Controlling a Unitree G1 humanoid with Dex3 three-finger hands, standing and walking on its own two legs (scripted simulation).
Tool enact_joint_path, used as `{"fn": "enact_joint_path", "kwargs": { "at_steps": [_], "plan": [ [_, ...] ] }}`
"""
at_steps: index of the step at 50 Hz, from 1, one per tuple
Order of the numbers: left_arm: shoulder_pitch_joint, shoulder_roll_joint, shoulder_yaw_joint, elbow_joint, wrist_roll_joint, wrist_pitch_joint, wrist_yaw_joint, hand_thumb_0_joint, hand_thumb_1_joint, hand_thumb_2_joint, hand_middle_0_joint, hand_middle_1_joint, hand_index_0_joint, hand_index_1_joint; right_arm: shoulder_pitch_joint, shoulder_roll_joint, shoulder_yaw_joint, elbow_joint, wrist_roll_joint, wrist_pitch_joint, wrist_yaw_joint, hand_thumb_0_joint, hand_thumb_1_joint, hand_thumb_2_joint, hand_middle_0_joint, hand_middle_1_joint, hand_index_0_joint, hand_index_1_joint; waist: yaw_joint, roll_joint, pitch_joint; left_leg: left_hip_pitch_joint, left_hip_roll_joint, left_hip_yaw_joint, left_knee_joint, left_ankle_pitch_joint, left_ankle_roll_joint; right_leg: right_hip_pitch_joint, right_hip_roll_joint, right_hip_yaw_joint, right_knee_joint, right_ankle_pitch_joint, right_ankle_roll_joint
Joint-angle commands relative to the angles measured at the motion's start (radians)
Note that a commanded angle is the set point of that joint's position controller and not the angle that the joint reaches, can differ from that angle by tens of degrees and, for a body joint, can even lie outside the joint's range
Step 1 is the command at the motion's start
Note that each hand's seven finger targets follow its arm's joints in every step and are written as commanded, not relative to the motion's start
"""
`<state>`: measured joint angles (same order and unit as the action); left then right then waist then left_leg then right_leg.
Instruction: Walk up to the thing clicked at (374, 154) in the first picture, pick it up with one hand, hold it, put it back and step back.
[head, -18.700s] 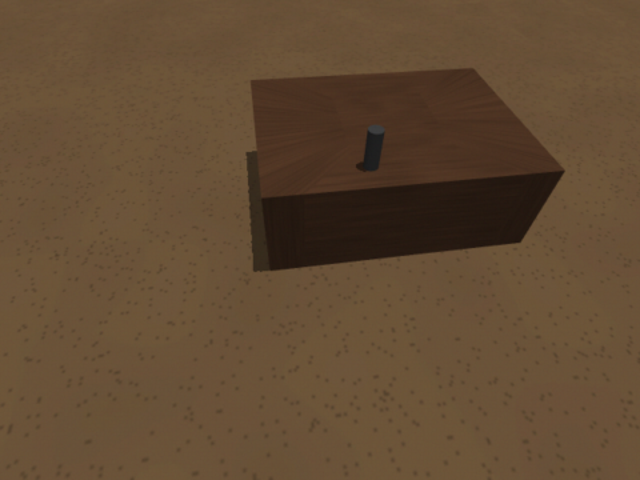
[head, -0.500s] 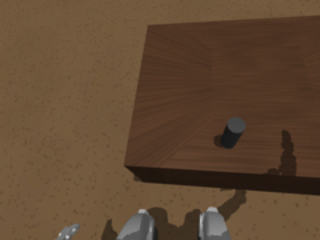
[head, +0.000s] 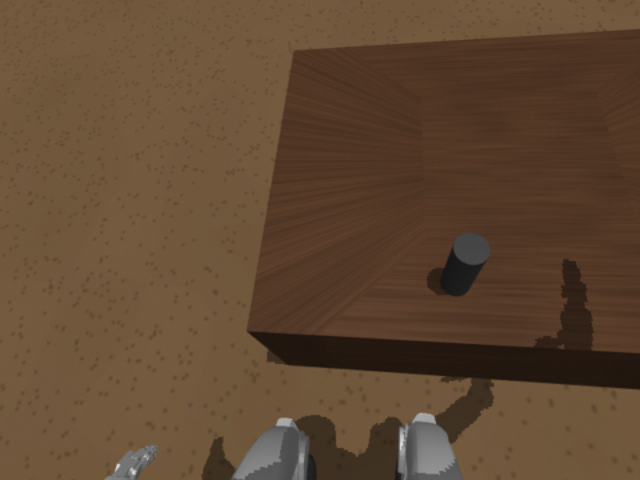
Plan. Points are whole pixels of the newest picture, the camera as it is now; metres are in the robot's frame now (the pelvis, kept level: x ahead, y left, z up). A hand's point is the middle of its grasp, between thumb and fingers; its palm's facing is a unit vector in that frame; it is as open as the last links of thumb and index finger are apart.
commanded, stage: go down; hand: right
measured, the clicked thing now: (462, 267) +0.46 -0.18 -0.21
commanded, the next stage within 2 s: approach in 0.74 s
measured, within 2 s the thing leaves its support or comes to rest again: neither
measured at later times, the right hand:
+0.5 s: hand out of the picture +0.40 -0.38 +0.06, palm faces +0.14 +0.99 -0.01, open 17.4 cm
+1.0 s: hand out of the picture +0.40 -0.37 +0.05, palm faces +0.14 +0.99 +0.00, open 17.2 cm
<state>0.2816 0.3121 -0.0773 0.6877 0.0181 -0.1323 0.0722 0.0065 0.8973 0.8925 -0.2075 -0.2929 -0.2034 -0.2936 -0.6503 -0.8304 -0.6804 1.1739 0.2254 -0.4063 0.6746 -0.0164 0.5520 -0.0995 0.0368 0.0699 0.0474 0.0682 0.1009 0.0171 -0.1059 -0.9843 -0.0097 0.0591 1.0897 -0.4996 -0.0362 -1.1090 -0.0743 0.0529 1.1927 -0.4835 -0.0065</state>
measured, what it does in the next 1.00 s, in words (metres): stands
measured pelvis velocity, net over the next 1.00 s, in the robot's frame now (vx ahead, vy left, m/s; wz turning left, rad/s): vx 0.00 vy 0.00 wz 0.01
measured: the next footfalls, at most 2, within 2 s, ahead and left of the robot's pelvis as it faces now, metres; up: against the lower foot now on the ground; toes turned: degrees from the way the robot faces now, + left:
none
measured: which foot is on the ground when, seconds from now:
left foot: down 0.00-1.00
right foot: down 0.00-1.00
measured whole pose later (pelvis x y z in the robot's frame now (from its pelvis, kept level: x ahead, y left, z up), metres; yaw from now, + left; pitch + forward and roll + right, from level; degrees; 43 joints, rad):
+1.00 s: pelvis +0.00 +0.00 +0.00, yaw +0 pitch +23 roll +6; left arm 0.29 0.31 -0.08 0.67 0.02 -0.13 0.06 0.01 0.89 0.89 -0.21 -0.30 -0.21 -0.30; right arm -0.63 -0.80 -0.67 1.19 0.24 -0.42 0.67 -0.01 0.48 -0.11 0.04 0.07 0.05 0.07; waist 0.10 0.01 -0.12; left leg -1.01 -0.01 0.05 1.11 -0.51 -0.03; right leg -1.13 -0.08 0.05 1.21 -0.49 -0.01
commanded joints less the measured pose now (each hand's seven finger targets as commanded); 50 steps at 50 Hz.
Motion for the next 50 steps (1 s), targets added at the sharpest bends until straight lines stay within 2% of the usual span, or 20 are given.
{"fn": "enact_joint_path", "kwargs": {
  "at_steps": [1, 6, 10, 13, 15, 17, 19, 22, 26, 30, 31, 34, 36, 38, 39, 41, 43, 46, 48, 50],
  "plan": [
    [0.124, 0.221, 0.076, -0.05, -0.003, -0.023, 0.02, 0.0, 0.892, 0.895, -0.2, -0.293, -0.196, -0.295, -0.271, -0.373, -0.049, -0.19, 0.034, -0.061, 0.0, 0.0, 0.571, -0.103, 0.033, 0.068, 0.041, 0.068, -0.022, -0.228, -0.454, 0.077, -0.026, -0.003, -0.103, 0.265, 0.065, 0.485, 0.018, 0.033, -0.155, 0.37, -0.013],
    [0.129, 0.231, 0.081, -0.051, -0.001, -0.018, 0.02, 0.0, 0.893, 0.895, -0.198, -0.292, -0.194, -0.295, -0.259, -0.393, -0.06, -0.207, 0.027, -0.056, 0.005, 0.0, 0.549, -0.1, 0.037, 0.066, 0.043, 0.066, -0.028, -0.259, -0.486, 0.089, -0.026, -0.002, -0.103, 0.283, 0.067, 0.526, 0.019, 0.033, -0.16, 0.422, -0.009],
    [0.121, 0.216, 0.077, -0.047, -0.005, -0.02, 0.02, 0.0, 0.894, 0.893, -0.2, -0.293, -0.197, -0.295, -0.28, -0.359, -0.042, -0.198, 0.034, -0.054, -0.001, 0.0, 0.544, -0.104, 0.037, 0.067, 0.043, 0.067, -0.004, -0.211, -0.419, 0.078, -0.027, -0.004, -0.115, 0.247, 0.066, 0.453, 0.021, 0.032, -0.165, 0.324, -0.017],
    [0.115, 0.227, 0.081, -0.05, -0.001, -0.02, 0.021, 0.0, 0.897, 0.892, -0.199, -0.294, -0.197, -0.295, -0.273, -0.391, -0.058, -0.19, 0.025, -0.06, -0.002, 0.0, 0.537, -0.095, 0.044, 0.064, 0.047, 0.064, -0.026, -0.25, -0.412, 0.036, -0.028, 0.003, -0.108, 0.188, 0.071, 0.484, 0.008, 0.052, -0.192, 0.291, -0.002],
    [0.116, 0.23, 0.086, -0.058, -0.001, -0.02, 0.021, 0.0, 0.896, 0.89, -0.199, -0.292, -0.197, -0.294, -0.262, -0.388, -0.058, -0.207, 0.024, -0.06, -0.003, 0.0, 0.544, -0.093, 0.044, 0.063, 0.047, 0.064, -0.037, -0.258, -0.444, 0.064, -0.028, 0.002, -0.115, 0.201, 0.07, 0.512, 0.01, 0.053, -0.202, 0.305, -0.002],
    [0.122, 0.225, 0.082, -0.058, 0.0, -0.021, 0.023, 0.0, 0.898, 0.893, -0.198, -0.293, -0.195, -0.295, -0.287, -0.363, -0.039, -0.22, 0.031, -0.061, 0.0, 0.0, 0.544, -0.093, 0.042, 0.064, 0.046, 0.064, -0.017, -0.255, -0.47, 0.076, -0.028, -0.001, -0.118, 0.231, 0.068, 0.527, 0.015, 0.038, -0.184, 0.34, -0.007],
    [0.119, 0.22, 0.081, -0.055, -0.006, -0.025, 0.024, 0.0, 0.895, 0.891, -0.2, -0.294, -0.197, -0.295, -0.294, -0.331, -0.012, -0.202, 0.037, -0.056, 0.006, 0.0, 0.539, -0.096, 0.04, 0.063, 0.044, 0.063, 0.0, -0.231, -0.423, 0.054, -0.028, -0.001, -0.122, 0.214, 0.066, 0.494, 0.016, 0.039, -0.183, 0.303, -0.012],
    [0.117, 0.215, 0.07, -0.045, -0.005, -0.028, 0.028, 0.0, 0.889, 0.895, -0.2, -0.291, -0.195, -0.296, -0.319, -0.383, -0.036, -0.213, 0.034, -0.068, -0.003, 0.0, 0.545, -0.1, 0.038, 0.065, 0.044, 0.065, -0.007, -0.228, -0.405, 0.042, -0.025, -0.004, -0.117, 0.198, 0.066, 0.46, 0.014, 0.038, -0.178, 0.262, -0.013],
    [0.127, 0.216, 0.069, -0.048, -0.001, -0.028, 0.023, 0.0, 0.891, 0.895, -0.201, -0.293, -0.197, -0.296, -0.266, -0.371, -0.047, -0.159, 0.032, -0.065, -0.001, 0.0, 0.558, -0.107, 0.032, 0.069, 0.04, 0.069, -0.018, -0.205, -0.426, 0.067, -0.025, -0.005, -0.097, 0.253, 0.064, 0.446, 0.02, 0.029, -0.146, 0.34, -0.015],
    [0.123, 0.231, 0.08, -0.063, 0.001, -0.022, 0.022, 0.0, 0.894, 0.894, -0.197, -0.292, -0.194, -0.294, -0.259, -0.419, -0.08, -0.24, 0.032, -0.069, 0.002, 0.0, 0.557, -0.099, 0.036, 0.066, 0.042, 0.066, -0.048, -0.293, -0.511, 0.084, -0.026, 0.0, -0.098, 0.263, 0.068, 0.54, 0.017, 0.038, -0.166, 0.411, -0.004],
    [0.13, 0.225, 0.077, -0.062, -0.002, -0.02, 0.021, 0.0, 0.897, 0.894, -0.197, -0.292, -0.194, -0.294, -0.245, -0.394, -0.075, -0.217, 0.037, -0.063, 0.006, 0.0, 0.571, -0.099, 0.035, 0.068, 0.041, 0.068, -0.032, -0.253, -0.51, 0.088, -0.029, 0.002, -0.1, 0.28, 0.066, 0.544, 0.014, 0.04, -0.157, 0.44, -0.006],
    [0.131, 0.227, 0.078, -0.054, -0.003, -0.017, 0.026, 0.0, 0.887, 0.896, -0.198, -0.29, -0.193, -0.294, -0.282, -0.423, -0.084, -0.268, 0.041, -0.063, 0.008, 0.0, 0.554, -0.098, 0.039, 0.066, 0.044, 0.066, -0.028, -0.268, -0.514, 0.096, -0.028, -0.002, -0.1, 0.302, 0.067, 0.544, 0.018, 0.037, -0.152, 0.467, -0.008],
    [0.135, 0.22, 0.078, -0.043, -0.004, -0.018, 0.027, 0.0, 0.883, 0.902, -0.198, -0.29, -0.191, -0.297, -0.265, -0.372, -0.063, -0.202, 0.044, -0.056, 0.012, 0.0, 0.552, -0.101, 0.039, 0.067, 0.044, 0.067, -0.006, -0.236, -0.463, 0.066, -0.031, 0.0, -0.104, 0.279, 0.066, 0.519, 0.014, 0.04, -0.151, 0.445, -0.008],
    [0.137, 0.218, 0.076, -0.037, -0.001, -0.018, 0.025, 0.0, 0.883, 0.897, -0.2, -0.291, -0.195, -0.296, -0.288, -0.351, -0.04, -0.206, 0.038, -0.055, 0.008, 0.0, 0.558, -0.109, 0.034, 0.069, 0.042, 0.069, -0.003, -0.243, -0.445, 0.038, -0.031, -0.001, -0.096, 0.263, 0.069, 0.506, 0.014, 0.039, -0.149, 0.422, -0.007],
    [0.13, 0.215, 0.073, -0.042, -0.001, -0.019, 0.024, 0.0, 0.885, 0.895, -0.2, -0.292, -0.195, -0.296, -0.273, -0.355, -0.042, -0.202, 0.032, -0.057, 0.005, 0.0, 0.551, -0.108, 0.035, 0.069, 0.043, 0.069, -0.017, -0.247, -0.438, 0.045, -0.029, 0.0, -0.099, 0.254, 0.071, 0.506, 0.014, 0.04, -0.158, 0.407, -0.007],
    [0.135, 0.221, 0.084, -0.048, -0.002, -0.02, 0.022, 0.0, 0.888, 0.895, -0.201, -0.293, -0.196, -0.297, -0.232, -0.305, -0.022, -0.154, 0.033, -0.046, 0.007, 0.0, 0.564, -0.1, 0.036, 0.067, 0.042, 0.067, -0.01, -0.21, -0.426, 0.044, -0.03, 0.001, -0.11, 0.239, 0.069, 0.494, 0.012, 0.04, -0.162, 0.372, -0.009],
    [0.127, 0.215, 0.075, -0.055, -0.003, -0.02, 0.017, 0.0, 0.88, 0.887, -0.208, -0.3, -0.206, -0.302, -0.243, -0.345, -0.043, -0.196, 0.031, -0.053, 0.0, 0.0, 0.475, -0.122, 0.04, 0.069, 0.035, 0.069, -0.026, -0.223, -0.438, 0.07, -0.027, -0.005, -0.109, 0.247, 0.069, 0.473, 0.019, 0.033, -0.159, 0.351, -0.014],
    [0.113, 0.21, 0.074, -0.063, -0.003, -0.021, 0.013, 0.0, 0.888, 0.885, -0.203, -0.297, -0.201, -0.299, -0.207, -0.308, -0.037, -0.162, 0.042, -0.057, 0.002, 0.0, 0.395, -0.109, 0.056, 0.06, 0.045, 0.06, -0.022, -0.196, -0.39, 0.041, -0.03, -0.001, -0.09, 0.222, 0.068, 0.417, 0.019, 0.033, -0.148, 0.311, -0.015],
    [0.101, 0.207, 0.076, -0.065, 0.001, -0.024, 0.009, 0.0, 0.894, 0.882, -0.203, -0.298, -0.203, -0.298, -0.191, -0.255, -0.01, -0.127, 0.045, -0.071, 0.002, 0.0, 0.4, -0.113, 0.054, 0.062, 0.044, 0.062, -0.014, -0.185, -0.366, 0.0, -0.03, -0.001, -0.068, 0.201, 0.066, 0.387, 0.014, 0.036, -0.132, 0.28, -0.016],
    [0.093, 0.2, 0.07, -0.066, 0.004, -0.028, 0.006, 0.0, 0.892, 0.883, -0.204, -0.296, -0.202, -0.297, -0.211, -0.256, -0.019, -0.131, 0.047, -0.092, -0.003, 0.0, 0.416, -0.113, 0.052, 0.063, 0.043, 0.063, -0.009, -0.163, -0.356, -0.031, -0.029, -0.002, -0.033, 0.188, 0.065, 0.323, 0.013, 0.037, -0.1, 0.246, -0.018]
  ]
}}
